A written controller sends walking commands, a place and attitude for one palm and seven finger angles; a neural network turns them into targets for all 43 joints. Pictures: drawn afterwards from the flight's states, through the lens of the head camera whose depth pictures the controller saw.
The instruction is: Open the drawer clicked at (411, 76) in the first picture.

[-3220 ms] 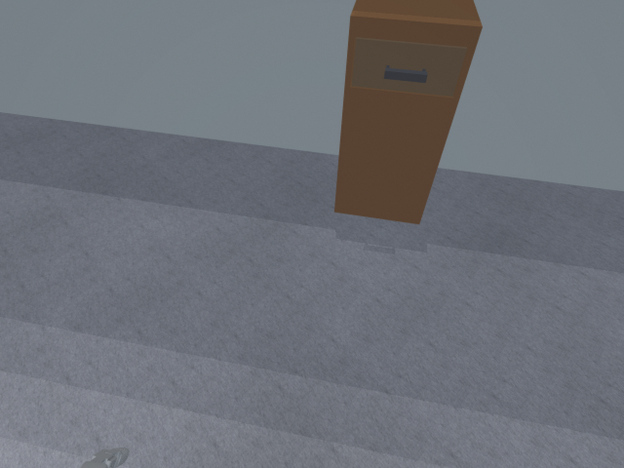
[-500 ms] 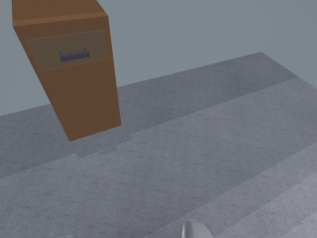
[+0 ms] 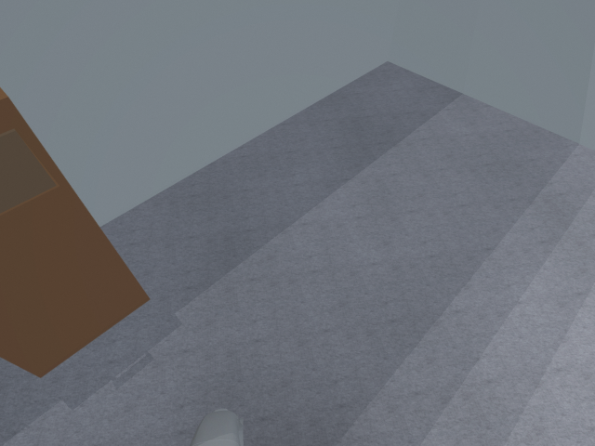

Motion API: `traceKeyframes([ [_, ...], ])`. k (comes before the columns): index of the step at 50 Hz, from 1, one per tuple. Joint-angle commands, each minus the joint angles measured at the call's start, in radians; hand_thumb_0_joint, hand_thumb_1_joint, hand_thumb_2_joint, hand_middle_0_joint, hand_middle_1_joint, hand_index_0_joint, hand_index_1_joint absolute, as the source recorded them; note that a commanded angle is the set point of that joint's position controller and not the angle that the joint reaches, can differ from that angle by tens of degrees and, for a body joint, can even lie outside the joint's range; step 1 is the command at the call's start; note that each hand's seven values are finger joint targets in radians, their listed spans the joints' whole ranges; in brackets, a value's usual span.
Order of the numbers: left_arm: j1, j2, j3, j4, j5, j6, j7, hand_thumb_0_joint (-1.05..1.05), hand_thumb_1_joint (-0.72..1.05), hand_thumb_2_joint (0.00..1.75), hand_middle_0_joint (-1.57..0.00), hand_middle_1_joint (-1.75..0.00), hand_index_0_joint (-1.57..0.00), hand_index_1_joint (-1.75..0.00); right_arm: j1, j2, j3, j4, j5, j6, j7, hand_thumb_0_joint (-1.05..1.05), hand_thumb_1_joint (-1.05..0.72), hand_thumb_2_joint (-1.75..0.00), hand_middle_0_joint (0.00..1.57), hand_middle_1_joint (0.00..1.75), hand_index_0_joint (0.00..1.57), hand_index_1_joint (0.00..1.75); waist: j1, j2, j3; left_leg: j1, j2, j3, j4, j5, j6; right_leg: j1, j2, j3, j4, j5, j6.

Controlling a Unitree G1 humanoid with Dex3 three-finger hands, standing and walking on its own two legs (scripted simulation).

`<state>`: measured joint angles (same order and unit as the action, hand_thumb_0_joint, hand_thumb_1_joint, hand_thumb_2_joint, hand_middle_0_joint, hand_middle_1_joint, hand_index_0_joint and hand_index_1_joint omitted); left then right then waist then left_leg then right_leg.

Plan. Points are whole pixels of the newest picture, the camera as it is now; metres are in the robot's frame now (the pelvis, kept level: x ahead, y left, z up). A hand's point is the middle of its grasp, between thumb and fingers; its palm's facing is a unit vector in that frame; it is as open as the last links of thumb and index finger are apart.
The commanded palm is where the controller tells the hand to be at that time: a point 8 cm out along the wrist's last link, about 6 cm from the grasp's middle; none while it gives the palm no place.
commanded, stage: turn to face it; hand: left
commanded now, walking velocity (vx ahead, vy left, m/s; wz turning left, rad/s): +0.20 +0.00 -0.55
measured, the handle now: out of the picture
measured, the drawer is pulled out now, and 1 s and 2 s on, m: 0.00 0.00 0.00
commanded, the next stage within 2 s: take the last steps up to it in 1.62 s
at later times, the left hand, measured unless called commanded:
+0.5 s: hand (137, 440) +0.16 +0.26 -0.18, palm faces +0.10 -0.99 -0.14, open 7.3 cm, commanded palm none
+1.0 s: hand (137, 442) +0.15 +0.24 -0.13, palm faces +0.34 -0.90 -0.29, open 7.3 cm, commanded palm none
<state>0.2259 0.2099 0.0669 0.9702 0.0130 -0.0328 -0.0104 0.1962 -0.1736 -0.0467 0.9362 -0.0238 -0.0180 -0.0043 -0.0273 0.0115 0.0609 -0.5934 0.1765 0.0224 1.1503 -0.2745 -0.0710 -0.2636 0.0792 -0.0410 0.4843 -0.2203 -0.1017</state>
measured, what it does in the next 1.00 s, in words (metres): walks ahead, turning left: left foot, then right foot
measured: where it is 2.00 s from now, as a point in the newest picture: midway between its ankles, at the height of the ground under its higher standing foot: outside the picture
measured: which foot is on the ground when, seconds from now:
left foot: up 0.00-0.22, down 0.24-0.84, up 0.86-1.00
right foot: down 0.00-0.26, up 0.28-0.82, down 0.84-1.00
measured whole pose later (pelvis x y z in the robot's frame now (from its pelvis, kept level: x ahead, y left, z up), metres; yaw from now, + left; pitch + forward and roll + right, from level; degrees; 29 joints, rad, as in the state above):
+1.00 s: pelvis +0.10 +0.02 +0.01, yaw +20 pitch -1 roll +2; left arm 0.17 0.19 0.04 0.89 0.01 0.03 0.03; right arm 0.27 -0.26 -0.10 0.96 -0.03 0.08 0.02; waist -0.05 0.04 0.03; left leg -0.54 -0.03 -0.02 1.11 -0.36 -0.05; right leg -0.18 -0.06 -0.10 0.48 -0.29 -0.02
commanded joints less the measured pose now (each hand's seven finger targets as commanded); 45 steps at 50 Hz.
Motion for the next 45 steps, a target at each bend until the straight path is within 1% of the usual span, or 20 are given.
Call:
traceKeyframes([
  [1,0.066,0.140,0.034,-0.054,0.005,-0.034,0.009,0.00,0.90,0.90,-0.20,-0.30,-0.20,-0.30,0.029,-0.082,-0.022,-0.057,-0.004,-0.002,0.004,0.00,-0.90,-0.90,0.20,0.30,0.20,0.30,0.023,-0.134,-0.051,0.005,-0.018,0.009,-0.110,0.058,-0.017,-0.004,-0.247,0.246,-0.203,0.259,-0.089],
  [3,0.095,0.139,0.032,-0.047,0.006,-0.032,0.012,0.00,0.90,0.90,-0.20,-0.30,-0.20,-0.30,-0.050,-0.084,-0.018,-0.083,-0.002,-0.005,0.006,0.00,-0.90,-0.90,0.20,0.30,0.20,0.30,0.045,-0.140,-0.047,-0.017,-0.034,0.010,-0.191,0.042,-0.017,0.052,-0.257,0.277,-0.183,0.315,-0.093],
  [8,0.133,0.117,0.010,-0.014,0.009,-0.026,0.033,0.00,0.90,0.90,-0.20,-0.30,-0.20,-0.30,-0.088,-0.052,0.007,-0.059,0.010,-0.019,0.008,0.00,-0.90,-0.90,0.20,0.30,0.20,0.30,0.064,-0.132,-0.109,0.144,-0.105,0.056,-0.447,0.024,0.020,0.179,-0.256,0.219,-0.102,0.584,-0.060],
  [10,0.125,0.107,0.003,0.003,0.002,-0.022,0.043,0.00,0.90,0.90,-0.20,-0.30,-0.20,-0.30,-0.016,-0.057,0.012,-0.018,0.010,-0.029,0.001,0.00,-0.90,-0.90,0.20,0.30,0.20,0.30,0.031,-0.119,-0.139,0.304,-0.134,0.060,-0.635,0.148,0.032,0.196,-0.230,0.165,-0.018,0.612,-0.013],
  [11,0.131,0.100,-0.003,0.012,-0.004,-0.019,0.045,0.00,0.90,0.90,-0.20,-0.30,-0.20,-0.30,0.056,-0.087,0.009,0.015,0.007,-0.035,-0.002,0.00,-0.90,-0.90,0.20,0.30,0.20,0.30,0.008,-0.066,-0.177,0.426,-0.124,0.036,-0.723,0.298,0.045,0.180,-0.206,0.133,0.076,0.556,0.024],
  [12,0.164,0.073,-0.011,0.014,-0.011,-0.016,0.045,0.00,0.90,0.90,-0.20,-0.30,-0.20,-0.30,0.127,-0.157,-0.002,0.032,-0.001,-0.042,-0.006,0.00,-0.90,-0.90,0.20,0.30,0.20,0.30,-0.007,0.078,-0.238,0.627,0.022,-0.108,-0.695,0.630,0.108,0.026,-0.144,0.074,0.221,0.309,0.074],
  [13,0.210,0.038,-0.024,0.023,-0.018,-0.014,0.046,0.00,0.90,0.90,-0.20,-0.30,-0.20,-0.30,0.155,-0.214,-0.011,0.041,0.003,-0.035,-0.006,0.00,-0.90,-0.90,0.20,0.30,0.20,0.30,0.007,0.253,-0.262,0.722,0.212,-0.286,-0.695,0.971,0.227,-0.119,-0.078,-0.005,0.387,-0.270,0.122],
  [14,0.197,0.050,-0.029,0.025,-0.009,-0.006,0.053,0.00,0.90,0.90,-0.20,-0.30,-0.20,-0.30,0.118,-0.209,-0.005,0.036,0.011,-0.015,-0.010,0.00,-0.90,-0.90,0.20,0.30,0.20,0.30,0.025,0.223,-0.184,0.618,0.240,-0.294,-0.740,0.948,0.284,-0.127,-0.099,0.032,0.482,-0.428,0.135],
  [17,0.071,0.078,-0.007,0.019,0.002,0.022,0.046,0.00,0.90,0.90,-0.20,-0.30,-0.20,-0.30,0.043,-0.162,0.005,0.027,0.006,-0.002,-0.022,0.00,-0.90,-0.90,0.20,0.30,0.20,0.30,0.024,0.169,-0.023,0.410,0.141,-0.272,-0.824,0.683,0.262,-0.165,-0.146,0.051,0.547,-0.335,0.151],
  [19,0.062,0.078,0.000,0.015,0.002,0.033,0.036,0.00,0.90,0.90,-0.20,-0.30,-0.20,-0.30,0.020,-0.168,-0.002,0.021,0.007,0.005,-0.020,0.00,-0.90,-0.90,0.20,0.30,0.20,0.30,0.037,0.127,-0.032,0.383,0.096,-0.240,-0.846,0.523,0.249,-0.169,-0.149,0.038,0.549,-0.268,0.157],
  [23,0.051,0.056,0.018,-0.008,0.007,0.052,0.035,0.00,0.90,0.90,-0.20,-0.30,-0.20,-0.30,0.040,-0.175,-0.031,0.001,0.006,0.013,-0.015,0.00,-0.90,-0.90,0.20,0.30,0.20,0.30,0.028,0.119,-0.095,0.393,0.055,-0.245,-0.877,0.288,0.235,-0.203,-0.148,0.032,0.567,-0.174,0.172],
  [27,-0.016,0.055,0.027,-0.049,0.007,0.057,0.034,0.00,0.90,0.90,-0.20,-0.30,-0.20,-0.30,0.064,-0.190,-0.045,-0.006,0.003,0.018,-0.013,0.00,-0.90,-0.90,0.20,0.30,0.20,0.30,0.013,0.130,-0.105,0.412,0.044,-0.305,-0.878,0.224,0.241,-0.241,-0.148,0.043,0.519,-0.159,0.183],
  [34,-0.107,0.065,0.025,-0.112,-0.002,0.058,0.038,0.00,0.90,0.90,-0.20,-0.30,-0.20,-0.30,0.108,-0.218,-0.068,-0.012,-0.003,0.031,-0.011,0.00,-0.90,-0.90,0.20,0.30,0.20,0.30,-0.014,0.152,-0.118,0.426,0.040,-0.423,-0.834,0.290,0.261,-0.198,-0.112,0.059,0.363,-0.219,0.176],
  [38,-0.051,0.074,0.023,-0.115,-0.012,0.057,0.043,0.00,0.90,0.90,-0.20,-0.30,-0.20,-0.30,0.077,-0.237,-0.079,-0.034,-0.003,0.043,-0.007,0.00,-0.90,-0.90,0.20,0.30,0.20,0.30,0.009,0.160,-0.143,0.360,0.001,-0.462,-0.817,0.269,0.235,-0.041,-0.072,0.053,0.177,-0.188,0.156],
  [40,0.001,0.095,0.029,-0.108,-0.014,0.052,0.048,0.00,0.90,0.90,-0.20,-0.30,-0.20,-0.30,0.049,-0.226,-0.081,-0.049,0.003,0.048,-0.001,0.00,-0.90,-0.90,0.20,0.30,0.20,0.30,0.041,0.139,-0.139,0.243,-0.047,-0.442,-0.787,0.187,0.182,0.128,-0.077,0.043,-0.023,-0.069,0.145],
  [41,0.037,0.132,0.037,-0.103,-0.009,0.047,0.053,0.00,0.90,0.90,-0.20,-0.30,-0.20,-0.30,0.041,-0.195,-0.079,-0.057,0.009,0.051,0.004,0.00,-0.90,-0.90,0.20,0.30,0.20,0.30,0.058,0.049,-0.143,0.127,-0.096,-0.393,-0.721,0.066,0.130,0.259,-0.153,0.101,-0.157,-0.047,0.119],
  [42,0.041,0.224,0.053,-0.115,0.008,0.041,0.060,0.00,0.90,0.90,-0.20,-0.30,-0.20,-0.30,0.052,-0.132,-0.071,-0.077,0.017,0.053,0.006,0.00,-0.90,-0.90,0.20,0.30,0.20,0.30,0.063,-0.228,-0.131,-0.065,-0.219,-0.201,-0.489,-0.171,0.051,0.347,-0.413,0.354,-0.282,-0.189,0.037],
  [43,-0.008,0.254,0.044,-0.142,0.008,0.049,0.059,0.00,0.90,0.90,-0.20,-0.30,-0.20,-0.30,0.037,-0.150,-0.076,-0.092,0.002,0.053,0.002,0.00,-0.90,-0.90,0.20,0.30,0.20,0.30,0.059,-0.296,-0.070,-0.084,-0.255,-0.082,-0.245,-0.276,0.026,0.168,-0.575,0.444,-0.310,-0.172,-0.041],
  [44,-0.087,0.223,0.035,-0.168,0.004,0.053,0.062,0.00,0.90,0.90,-0.20,-0.30,-0.20,-0.30,0.039,-0.177,-0.084,-0.089,-0.004,0.061,0.009,0.00,-0.90,-0.90,0.20,0.30,0.20,0.30,0.022,-0.171,-0.031,-0.008,-0.212,-0.110,-0.097,-0.237,0.035,0.015,-0.562,0.363,-0.310,-0.162,-0.063],
  [45,-0.144,0.182,0.032,-0.178,0.001,0.042,0.060,0.00,0.90,0.90,-0.20,-0.30,-0.20,-0.30,0.060,-0.167,-0.083,-0.062,-0.007,0.078,0.016,0.00,-0.90,-0.90,0.20,0.30,0.20,0.30,-0.012,-0.201,0.001,0.010,-0.184,-0.102,-0.024,-0.174,0.032,-0.040,-0.474,0.278,-0.306,-0.157,-0.023],
])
